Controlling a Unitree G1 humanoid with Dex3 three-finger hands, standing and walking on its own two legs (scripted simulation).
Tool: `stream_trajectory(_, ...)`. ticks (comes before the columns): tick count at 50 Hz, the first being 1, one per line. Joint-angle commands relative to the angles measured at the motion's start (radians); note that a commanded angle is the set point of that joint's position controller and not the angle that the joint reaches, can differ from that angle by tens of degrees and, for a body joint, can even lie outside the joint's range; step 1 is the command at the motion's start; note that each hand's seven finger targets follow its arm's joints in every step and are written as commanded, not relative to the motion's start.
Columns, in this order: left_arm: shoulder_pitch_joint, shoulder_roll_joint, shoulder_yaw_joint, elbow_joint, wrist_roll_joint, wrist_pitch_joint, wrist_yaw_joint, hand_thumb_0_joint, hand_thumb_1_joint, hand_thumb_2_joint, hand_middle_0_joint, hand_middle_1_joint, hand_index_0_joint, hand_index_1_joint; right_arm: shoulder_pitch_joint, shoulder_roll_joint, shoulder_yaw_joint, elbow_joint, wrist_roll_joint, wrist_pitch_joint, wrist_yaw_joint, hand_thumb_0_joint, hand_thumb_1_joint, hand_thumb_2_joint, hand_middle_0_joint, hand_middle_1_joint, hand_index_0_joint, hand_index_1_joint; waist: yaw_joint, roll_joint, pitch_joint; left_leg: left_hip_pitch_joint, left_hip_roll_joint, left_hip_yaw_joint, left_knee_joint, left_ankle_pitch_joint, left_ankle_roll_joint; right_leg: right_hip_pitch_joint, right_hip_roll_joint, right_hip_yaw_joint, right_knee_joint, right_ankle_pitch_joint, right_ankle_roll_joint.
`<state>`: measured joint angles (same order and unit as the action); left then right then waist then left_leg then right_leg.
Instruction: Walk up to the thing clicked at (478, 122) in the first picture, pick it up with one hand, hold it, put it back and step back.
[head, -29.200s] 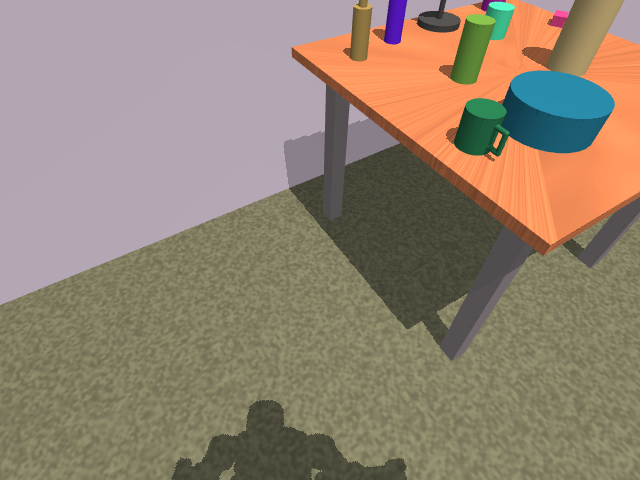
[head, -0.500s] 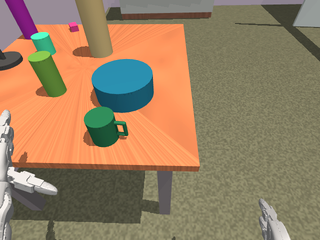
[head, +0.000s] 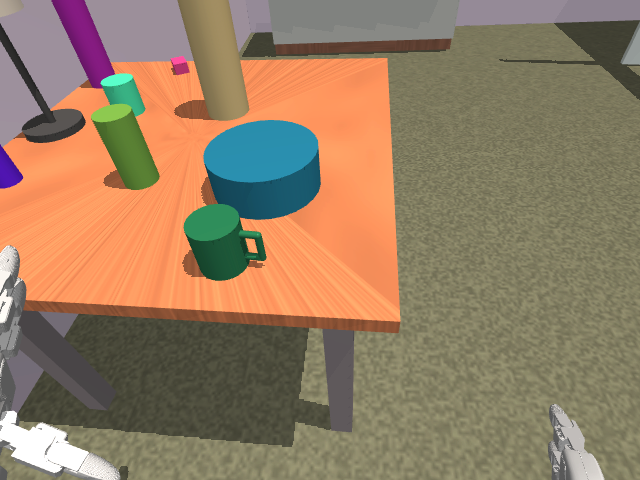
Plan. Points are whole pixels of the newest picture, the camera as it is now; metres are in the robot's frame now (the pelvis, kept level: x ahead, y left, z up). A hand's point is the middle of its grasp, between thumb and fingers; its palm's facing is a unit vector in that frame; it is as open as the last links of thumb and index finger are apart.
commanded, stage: sink last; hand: left
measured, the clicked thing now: (228, 243) +0.47 +0.18 +0.04
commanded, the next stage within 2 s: home in 0.06 s
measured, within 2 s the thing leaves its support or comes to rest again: neither
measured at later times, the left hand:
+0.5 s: hand (118, 437) +0.18 +0.25 +0.03, palm faces +0.27 -0.91 -0.30, open 17.4 cm
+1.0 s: hand (187, 451) +0.20 +0.20 -0.06, palm faces +0.08 -0.97 -0.24, open 17.7 cm
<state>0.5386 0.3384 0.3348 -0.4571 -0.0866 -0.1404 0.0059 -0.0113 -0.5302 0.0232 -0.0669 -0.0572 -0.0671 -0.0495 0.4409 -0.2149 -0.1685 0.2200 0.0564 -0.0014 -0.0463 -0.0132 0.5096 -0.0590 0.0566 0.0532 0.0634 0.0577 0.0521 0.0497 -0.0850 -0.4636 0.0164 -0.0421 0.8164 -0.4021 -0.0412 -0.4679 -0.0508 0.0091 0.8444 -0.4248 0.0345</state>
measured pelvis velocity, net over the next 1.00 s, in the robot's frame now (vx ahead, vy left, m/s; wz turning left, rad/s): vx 0.02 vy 0.02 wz -0.02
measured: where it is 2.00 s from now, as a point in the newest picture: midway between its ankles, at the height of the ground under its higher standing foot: outside the picture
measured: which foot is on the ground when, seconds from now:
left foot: down 0.00-1.00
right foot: down 0.00-1.00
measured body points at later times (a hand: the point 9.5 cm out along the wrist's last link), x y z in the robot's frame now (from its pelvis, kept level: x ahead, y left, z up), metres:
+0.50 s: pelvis +0.00 +0.01 +0.00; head +0.02 +0.01 +0.45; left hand +0.16 +0.29 +0.05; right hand +0.17 -0.19 -0.06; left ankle +0.02 +0.15 -0.70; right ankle +0.01 -0.14 -0.70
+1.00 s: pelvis +0.02 +0.02 -0.01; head +0.05 +0.01 +0.43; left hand +0.19 +0.25 -0.05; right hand +0.17 -0.22 -0.05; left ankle +0.02 +0.15 -0.70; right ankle +0.01 -0.14 -0.70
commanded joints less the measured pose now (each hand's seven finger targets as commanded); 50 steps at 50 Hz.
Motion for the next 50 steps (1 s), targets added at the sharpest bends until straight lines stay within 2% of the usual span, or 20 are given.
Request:
stream_trajectory(1,-0.034,0.155,0.125,-0.075,-0.005,-0.073,0.005,0.0,-0.522,0.023,-0.047,-0.054,-0.053,-0.048,-0.033,-0.101,-0.031,-0.214,0.003,-0.064,0.005,0.0,0.543,-0.047,0.055,0.053,0.053,0.053,0.009,-0.116,0.062,-0.031,-0.04,0.097,-0.13,0.02,0.046,-0.025,0.022,-0.043,-0.215,0.016,-0.005)
stream_trajectory(5,-0.073,0.198,0.166,-0.064,-0.003,-0.103,0.013,0.0,-0.557,0.026,-0.061,-0.058,-0.063,-0.055,-0.062,-0.113,-0.038,-0.207,0.001,-0.08,0.0,0.0,0.509,-0.057,0.056,0.053,0.053,0.053,0.016,-0.053,0.035,-0.053,-0.044,0.099,-0.132,-0.01,0.045,-0.021,0.018,-0.028,-0.207,-0.023,-0.012)
stream_trajectory(8,-0.08,0.241,0.219,-0.06,0.001,-0.119,0.032,0.0,-0.588,0.035,-0.069,-0.058,-0.067,-0.061,-0.068,-0.168,-0.094,-0.231,-0.008,-0.097,-0.014,0.0,0.484,-0.065,0.056,0.053,0.053,0.053,0.006,-0.038,-0.058,-0.012,-0.04,0.093,-0.121,0.046,0.044,0.024,0.022,-0.029,-0.19,0.046,-0.014)
stream_trajectory(9,-0.094,0.248,0.224,-0.062,0.001,-0.121,0.037,0.0,-0.531,0.069,-0.052,-0.058,-0.051,-0.058,-0.058,-0.152,-0.075,-0.212,-0.008,-0.1,-0.014,0.0,0.404,-0.145,0.116,0.133,0.116,0.133,0.014,-0.029,-0.037,-0.031,-0.042,0.092,-0.122,0.033,0.044,0.02,0.021,-0.031,-0.189,0.034,-0.016)
stream_trajectory(12,-0.074,0.181,0.157,0.015,0.008,-0.121,0.042,0.0,-0.588,0.038,-0.046,-0.051,-0.046,-0.05,-0.047,-0.07,0.012,-0.178,-0.006,-0.109,-0.01,0.0,0.164,-0.385,0.119,0.165,0.119,0.165,0.002,-0.019,-0.011,-0.035,-0.036,0.088,-0.132,0.029,0.044,0.003,0.028,-0.041,-0.175,0.04,-0.018)
stream_trajectory(15,-0.089,0.11,0.072,0.113,0.015,-0.115,0.039,0.0,-0.566,0.052,-0.048,-0.056,-0.05,-0.055,-0.084,0.015,0.122,-0.16,-0.006,-0.115,-0.005,0.0,-0.076,-0.458,0.123,0.171,0.123,0.171,0.004,-0.036,0.013,-0.059,-0.031,0.078,-0.139,0.018,0.046,-0.013,0.034,-0.05,-0.163,0.034,-0.018)
stream_trajectory(18,-0.106,0.057,-0.005,0.181,0.02,-0.112,0.031,0.0,-0.534,0.071,-0.052,-0.062,-0.054,-0.06,-0.093,0.01,0.147,-0.159,-0.009,-0.123,-0.009,0.0,-0.191,-0.49,0.128,0.18,0.128,0.18,-0.014,-0.043,0.033,-0.066,-0.031,0.079,-0.143,-0.01,0.047,-0.049,0.038,-0.055,-0.161,0.017,-0.016)
stream_trajectory(23,-0.036,0.059,-0.038,0.183,0.035,-0.084,0.029,0.0,-0.531,0.072,-0.052,-0.061,-0.054,-0.059,0.0,-0.163,-0.019,-0.152,-0.024,-0.128,-0.024,0.0,-0.399,-0.613,0.15,0.216,0.15,0.216,-0.051,-0.021,-0.081,0.001,-0.021,0.066,-0.135,0.085,0.038,-0.026,0.054,-0.073,-0.119,0.123,-0.018)
stream_trajectory(25,-0.038,0.05,-0.067,0.203,0.039,-0.055,0.034,0.0,-0.56,0.055,-0.048,-0.055,-0.05,-0.054,-0.007,-0.176,-0.03,-0.144,-0.026,-0.128,-0.025,0.0,-0.507,-0.684,0.163,0.237,0.163,0.237,-0.055,-0.028,-0.086,0.005,-0.016,0.058,-0.122,0.161,0.032,-0.022,0.057,-0.08,-0.1,0.181,-0.02)
stream_trajectory(28,-0.072,0.008,-0.137,0.248,0.049,-0.019,0.039,0.0,-0.605,0.027,-0.043,-0.047,-0.045,-0.045,-0.033,-0.119,0.031,-0.14,-0.027,-0.123,-0.022,0.0,-0.747,-0.885,0.198,0.296,0.198,0.296,-0.053,-0.023,-0.073,-0.015,-0.005,0.044,-0.106,0.185,0.026,-0.046,0.054,-0.077,-0.081,0.178,-0.027)
stream_trajectory(30,-0.105,-0.069,-0.244,0.304,0.056,-0.007,0.033,0.0,-0.593,0.034,-0.044,-0.049,-0.046,-0.047,-0.112,-0.023,0.148,-0.193,-0.019,-0.121,-0.01,0.0,-0.896,-0.903,0.201,0.301,0.201,0.301,-0.048,-0.05,-0.044,-0.051,-0.008,0.045,-0.099,0.141,0.031,-0.07,0.05,-0.073,-0.083,0.145,-0.027)
stream_trajectory(31,-0.109,-0.084,-0.264,0.339,0.06,-0.003,0.033,0.0,-0.592,0.035,-0.044,-0.05,-0.047,-0.048,-0.124,0.009,0.178,-0.199,-0.02,-0.119,-0.01,0.0,-0.897,-0.903,0.201,0.301,0.201,0.301,-0.049,-0.057,-0.06,-0.058,-0.01,0.049,-0.083,0.147,0.034,-0.067,0.047,-0.072,-0.078,0.153,-0.026)
stream_trajectory(34,-0.122,-0.069,-0.261,0.377,0.064,0.007,0.039,0.0,-0.546,0.06,-0.049,-0.056,-0.051,-0.055,-0.081,0.002,0.172,-0.203,-0.031,-0.104,-0.019,0.0,-0.897,-0.903,0.201,0.301,0.201,0.301,-0.042,-0.031,-0.105,-0.072,-0.018,0.067,-0.061,0.131,0.035,-0.06,0.039,-0.059,-0.075,0.149,-0.027)
stream_trajectory(36,-0.101,-0.031,-0.233,0.377,0.066,0.018,0.049,0.0,-0.531,0.068,-0.051,-0.057,-0.051,-0.056,-0.059,-0.028,0.139,-0.222,-0.039,-0.088,-0.026,0.0,-0.896,-0.902,0.201,0.301,0.201,0.301,-0.031,0.011,-0.171,-0.059,-0.024,0.081,-0.041,0.187,0.03,-0.024,0.035,-0.047,-0.064,0.21,-0.029)
stream_trajectory(38,-0.084,0.014,-0.191,0.378,0.063,0.04,0.06,0.0,-0.552,0.055,-0.049,-0.052,-0.049,-0.052,-0.032,-0.101,0.066,-0.231,-0.041,-0.078,-0.034,0.0,-0.895,-0.902,0.201,0.301,0.201,0.301,-0.039,0.056,-0.186,-0.046,-0.022,0.085,-0.042,0.19,0.023,-0.028,0.039,-0.047,-0.055,0.219,-0.03)
stream_trajectory(40,-0.099,0.01,-0.199,0.376,0.06,0.059,0.066,0.0,-0.595,0.03,-0.044,-0.045,-0.044,-0.045,-0.015,-0.111,0.055,-0.22,-0.041,-0.067,-0.034,0.0,-0.895,-0.902,0.201,0.301,0.201,0.301,-0.047,0.072,-0.179,-0.046,-0.016,0.079,-0.043,0.21,0.018,-0.026,0.043,-0.05,-0.041,0.228,-0.035)
stream_trajectory(43,-0.104,-0.006,-0.219,0.371,0.057,0.085,0.074,0.0,-0.611,0.009,-0.041,-0.039,-0.04,-0.039,-0.045,-0.092,0.073,-0.238,-0.037,-0.051,-0.037,0.0,-0.896,-0.902,0.201,0.301,0.201,0.301,-0.037,0.028,-0.135,-0.069,-0.015,0.08,-0.041,0.188,0.025,-0.044,0.046,-0.051,-0.051,0.205,-0.033)
stream_trajectory(46,-0.105,-0.095,-0.321,0.411,0.056,0.103,0.066,0.0,-0.611,0.014,-0.042,-0.04,-0.041,-0.04,-0.05,-0.07,0.108,-0.274,-0.032,-0.041,-0.033,0.0,-0.896,-0.902,0.201,0.301,0.201,0.301,-0.068,-0.052,-0.07,-0.09,-0.009,0.073,-0.043,0.147,0.031,-0.089,0.05,-0.061,-0.059,0.168,-0.028)
stream_trajectory(48,-0.115,-0.121,-0.345,0.425,0.058,0.108,0.06,0.0,-0.61,0.02,-0.043,-0.042,-0.042,-0.042,-0.049,-0.043,0.143,-0.289,-0.029,-0.04,-0.029,0.0,-0.896,-0.902,0.201,0.301,0.201,0.301,-0.064,-0.091,-0.076,-0.094,-0.01,0.075,-0.033,0.152,0.036,-0.09,0.05,-0.062,-0.057,0.174,-0.024)
stream_trajectory(50,-0.116,-0.108,-0.325,0.426,0.06,0.11,0.059,0.0,-0.583,0.036,-0.046,-0.046,-0.045,-0.047,-0.034,-0.041,0.138,-0.304,-0.03,-0.03,-0.029,0.0,-0.896,-0.902,0.201,0.301,0.201,0.301,-0.058,-0.121,-0.101,-0.098,-0.01,0.073,-0.023,0.168,0.039,-0.081,0.05,-0.064,-0.052,0.191,-0.021)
